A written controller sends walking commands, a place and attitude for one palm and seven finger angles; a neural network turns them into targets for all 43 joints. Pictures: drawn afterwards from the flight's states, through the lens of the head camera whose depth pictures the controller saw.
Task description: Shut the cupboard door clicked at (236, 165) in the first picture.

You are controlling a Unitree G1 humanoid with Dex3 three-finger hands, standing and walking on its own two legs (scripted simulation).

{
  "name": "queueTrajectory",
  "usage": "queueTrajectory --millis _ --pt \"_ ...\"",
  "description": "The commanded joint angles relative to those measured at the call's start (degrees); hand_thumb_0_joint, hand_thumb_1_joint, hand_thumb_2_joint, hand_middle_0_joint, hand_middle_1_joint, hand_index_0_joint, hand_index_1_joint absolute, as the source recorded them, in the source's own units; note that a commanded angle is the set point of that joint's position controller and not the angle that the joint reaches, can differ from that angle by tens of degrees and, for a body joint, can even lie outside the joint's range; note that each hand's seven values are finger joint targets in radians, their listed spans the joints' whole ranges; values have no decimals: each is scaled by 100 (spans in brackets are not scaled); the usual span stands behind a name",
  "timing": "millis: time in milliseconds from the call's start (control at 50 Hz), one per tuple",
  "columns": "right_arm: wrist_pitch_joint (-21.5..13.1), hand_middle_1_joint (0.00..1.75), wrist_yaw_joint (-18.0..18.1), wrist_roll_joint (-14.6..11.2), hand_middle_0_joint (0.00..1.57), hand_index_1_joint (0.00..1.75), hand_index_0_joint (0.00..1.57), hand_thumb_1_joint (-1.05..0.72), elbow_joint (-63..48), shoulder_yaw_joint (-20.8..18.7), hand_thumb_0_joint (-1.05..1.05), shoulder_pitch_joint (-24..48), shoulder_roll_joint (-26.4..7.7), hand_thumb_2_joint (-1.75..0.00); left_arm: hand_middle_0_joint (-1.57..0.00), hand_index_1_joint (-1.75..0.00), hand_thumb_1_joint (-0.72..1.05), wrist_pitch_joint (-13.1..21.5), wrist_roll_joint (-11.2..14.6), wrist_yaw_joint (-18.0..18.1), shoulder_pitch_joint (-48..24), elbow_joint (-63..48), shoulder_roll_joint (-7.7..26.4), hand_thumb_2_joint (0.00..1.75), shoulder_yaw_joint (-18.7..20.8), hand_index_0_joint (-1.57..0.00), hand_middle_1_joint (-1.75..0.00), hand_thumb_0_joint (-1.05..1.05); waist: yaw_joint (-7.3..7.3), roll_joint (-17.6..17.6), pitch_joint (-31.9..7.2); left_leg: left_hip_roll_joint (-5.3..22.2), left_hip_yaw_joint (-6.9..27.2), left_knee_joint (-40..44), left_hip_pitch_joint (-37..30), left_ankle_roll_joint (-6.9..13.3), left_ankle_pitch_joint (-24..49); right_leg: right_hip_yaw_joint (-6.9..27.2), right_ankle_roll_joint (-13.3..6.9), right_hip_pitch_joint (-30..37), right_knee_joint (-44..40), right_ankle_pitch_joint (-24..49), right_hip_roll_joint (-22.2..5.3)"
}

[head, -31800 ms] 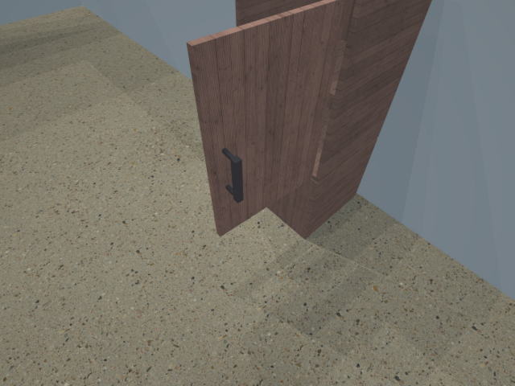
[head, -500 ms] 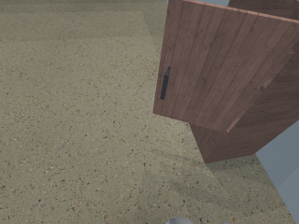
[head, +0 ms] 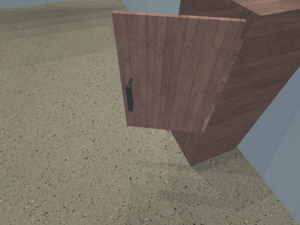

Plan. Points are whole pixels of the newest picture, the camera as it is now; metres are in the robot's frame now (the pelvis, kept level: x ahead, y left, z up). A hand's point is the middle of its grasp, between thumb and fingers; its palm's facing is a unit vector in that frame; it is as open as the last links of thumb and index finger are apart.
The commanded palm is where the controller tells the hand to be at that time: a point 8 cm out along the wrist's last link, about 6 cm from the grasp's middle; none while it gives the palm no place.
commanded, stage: take the last steps up to it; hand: left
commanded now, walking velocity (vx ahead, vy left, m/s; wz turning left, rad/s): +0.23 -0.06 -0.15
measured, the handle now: (130, 95) +0.62 +0.11 -0.08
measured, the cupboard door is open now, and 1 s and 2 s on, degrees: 62 62 62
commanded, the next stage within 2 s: come to a stop and stand still in 0.36 s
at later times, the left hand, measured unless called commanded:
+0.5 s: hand (114, 199) +0.23 +0.13 -0.18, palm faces -0.13 -0.97 -0.21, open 7.3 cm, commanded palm none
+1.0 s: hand (103, 199) +0.23 +0.17 -0.19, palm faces +0.00 -0.98 -0.21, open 7.3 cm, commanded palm none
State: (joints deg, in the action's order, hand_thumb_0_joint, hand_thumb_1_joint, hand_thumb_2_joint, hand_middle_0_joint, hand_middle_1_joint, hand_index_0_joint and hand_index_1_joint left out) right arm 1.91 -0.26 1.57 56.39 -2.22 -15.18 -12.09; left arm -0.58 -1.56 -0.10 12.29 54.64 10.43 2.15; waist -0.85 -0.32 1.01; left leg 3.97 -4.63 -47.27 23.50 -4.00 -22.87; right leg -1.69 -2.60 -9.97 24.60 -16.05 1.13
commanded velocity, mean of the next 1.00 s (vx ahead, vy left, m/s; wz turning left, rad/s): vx -0.01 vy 0.03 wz -0.04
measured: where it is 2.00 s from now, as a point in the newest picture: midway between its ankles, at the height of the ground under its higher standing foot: outside the picture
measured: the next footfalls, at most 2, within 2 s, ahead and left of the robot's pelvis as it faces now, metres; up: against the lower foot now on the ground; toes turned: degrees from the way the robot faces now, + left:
left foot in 0.08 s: +0.07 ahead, +0.12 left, +0.00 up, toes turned +5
right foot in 0.48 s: +0.22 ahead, -0.16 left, +0.00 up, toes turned -11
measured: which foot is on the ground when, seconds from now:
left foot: up 0.00-0.06, down 0.08-0.48, up 0.50-0.94, down 0.96-1.00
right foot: down 0.00-0.08, up 0.10-0.46, down 0.48-0.96, up 0.98-1.00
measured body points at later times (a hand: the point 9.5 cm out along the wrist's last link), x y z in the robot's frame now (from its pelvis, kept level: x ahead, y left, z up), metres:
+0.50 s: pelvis +0.13 -0.05 -0.02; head +0.17 -0.06 +0.43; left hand +0.24 +0.18 -0.16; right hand +0.04 -0.26 -0.17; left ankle +0.03 +0.11 -0.73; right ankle +0.18 -0.15 -0.74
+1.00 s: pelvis +0.16 -0.02 -0.01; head +0.20 +0.01 +0.44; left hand +0.23 +0.22 -0.18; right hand +0.25 -0.27 -0.14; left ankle +0.16 +0.08 -0.74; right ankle +0.17 -0.15 -0.74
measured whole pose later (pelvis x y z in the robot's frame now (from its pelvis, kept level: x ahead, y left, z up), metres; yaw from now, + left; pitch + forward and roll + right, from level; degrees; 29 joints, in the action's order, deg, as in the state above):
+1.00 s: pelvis +0.16 -0.02 -0.01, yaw -4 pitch +1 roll -1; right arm 1.2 0.4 1.0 54.7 -1.9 -7.0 -10.4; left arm -2.5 -1.3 2.3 10.2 56.8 12.7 3.2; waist 1.4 -3.5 4.0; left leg -0.1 -2.2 -32.7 15.8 1.4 -17.5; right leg -5.0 0.3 -19.1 35.9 -20.7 -3.2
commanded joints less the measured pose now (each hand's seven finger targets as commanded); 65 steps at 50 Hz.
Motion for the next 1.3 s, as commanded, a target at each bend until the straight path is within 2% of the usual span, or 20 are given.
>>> queueTrajectory --millis 0,40,60,80,160,280,360,400,440,460,480,560,660,840,900,940,960,1060,1180,1280 --pt "-313 30 54 15 20 30 20 -90 -330 -76 0 -226 -338 -90 -20 -30 90 150 28 14 91 -152 1086 90 334 -20 -30 0 -20 -545 64 -120 -135 1598 -735 134 491 1397 -816 -283 -781 -409 -1253" --pt "-422 30 131 33 20 30 20 -90 -48 -113 0 -930 -652 -90 -20 -30 90 116 100 -33 65 -166 710 90 253 -20 -30 0 -309 468 -43 304 506 2619 -2298 307 544 898 -356 -1546 347 -910 -604" --pt "-439 30 168 119 20 30 20 -90 14 -242 0 -1371 -1227 -90 -20 -30 90 107 131 -75 164 -263 349 90 178 -20 -30 0 -448 1990 -70 1721 2427 3316 -2685 831 -337 103 -19 -2513 1901 -1460 125" --pt "-390 30 213 88 20 30 20 -90 -26 -273 0 -1590 -1413 -90 -20 -30 90 109 60 -90 -239 -453 543 90 169 -20 -30 0 -587 1660 175 2424 3264 3826 -2216 1320 -896 133 -13 -2755 2978 -1792 24" --pt "-476 30 253 69 20 30 20 -90 -204 -55 0 -758 -767 -90 -20 -30 90 64 -40 -202 -146 -200 558 90 294 -20 -30 0 -123 883 619 1634 1621 3840 -1366 1033 515 381 143 -2678 3968 -450 -441" --pt "-534 30 246 32 20 30 20 -90 91 -35 0 -1075 -634 -90 -20 -30 90 70 32 -177 -209 -129 209 90 125 -20 -30 0 -120 812 208 1257 127 3218 -2048 1075 3542 -146 268 -2181 2514 87 -446" --pt "-441 30 212 45 20 30 20 -90 253 -115 0 -1113 -697 -90 -20 -30 90 104 34 -172 -359 -116 187 90 95 -20 -30 0 -194 1082 217 1264 37 2920 -1949 1052 3195 -507 215 -1484 1369 164 -263" --pt "-403 30 198 16 20 30 20 -90 264 -115 0 -927 -697 -90 -20 -30 90 148 23 -162 156 40 307 90 151 -20 -30 0 94 915 45 1097 -107 2334 -1642 866 2977 -618 150 -448 517 632 -86" --pt "-414 30 115 -100 20 30 20 -90 220 -85 0 -871 -412 -90 -20 -30 90 275 -13 -66 1292 431 965 90 306 -20 -30 0 617 -428 -611 401 -567 661 -212 450 1528 701 -227 1645 -9 1183 -1074" --pt "-391 30 123 -147 20 30 20 -90 52 -13 0 -872 -57 -90 -20 -30 90 308 10 14 1693 560 1407 90 403 -20 -30 0 666 -1676 -822 -271 -550 -777 464 295 -1356 2219 -789 1884 -668 2115 -2381" --pt "-259 30 180 -153 20 30 20 -90 28 -23 0 -792 -212 -90 -20 -30 90 269 88 92 1288 457 1252 90 305 -20 -30 0 488 -994 -407 -2 176 -1117 146 332 -1535 2010 -995 863 -948 2497 -2505" --pt "-84 30 228 -183 20 30 20 -90 343 18 0 -787 51 -90 -20 -30 90 219 23 218 74 207 743 90 139 -20 -30 0 56 -701 -287 99 452 -766 -363 234 -737 801 -891 -49 -382 4631 -1997" --pt "93 30 173 -101 20 30 20 -90 153 -73 0 -342 -75 -90 -20 -30 90 120 24 281 127 165 885 90 255 -20 -30 0 202 -635 -477 -246 353 -780 36 69 -387 748 -962 336 -282 5145 -2078" --pt "68 30 93 -109 20 30 20 -90 -267 -151 0 158 -201 -90 -20 -30 90 37 -46 268 -149 -111 1039 90 333 -20 -30 0 128 -957 -499 -299 379 408 -344 117 -10 676 -861 136 -187 3658 -1918" --pt "-49 30 79 -85 20 30 20 -90 -147 -130 0 -154 -295 -90 -20 -30 90 -2 18 249 -122 -88 960 90 292 -20 -30 0 -33 -656 -601 -221 293 2240 -1523 199 1538 479 -338 -330 349 2314 -1483" --pt "-135 30 118 -11 20 30 20 -90 -324 -216 0 9 -1011 -90 -20 -30 90 -76 82 240 185 -176 446 90 162 -20 -30 0 95 1459 -650 1496 1931 2798 -1620 967 3946 -253 307 -968 1347 -882 -443" --pt "-92 30 160 27 20 30 20 -90 -386 -192 0 262 -1027 -90 -20 -30 90 -128 67 258 48 -170 522 90 152 -20 -30 0 41 1303 -413 1653 1871 2919 -1051 1407 3953 91 299 -824 2162 -1693 -275" --pt "-196 30 322 -15 20 30 20 -90 -341 -4 0 449 -674 -90 -20 -30 90 -190 71 202 172 26 594 90 163 -20 -30 0 212 1026 -261 1052 1139 2704 -1544 1334 4612 533 351 -1176 2977 -1079 -234" --pt "-233 30 295 -67 20 30 20 -90 -15 -61 0 77 -695 -90 -20 -30 90 -113 81 169 150 109 470 90 34 -20 -30 0 67 767 -456 1006 1218 2697 -2073 1320 4260 188 367 -591 1168 -808 -259" --pt "-219 30 199 -177 20 30 20 -90 116 -1 0 106 -308 -90 -20 -30 90 27 64 218 397 389 692 90 12 -20 -30 0 60 -257 68 143 784 2639 -1039 507 1430 958 -15 134 -687 688 -964"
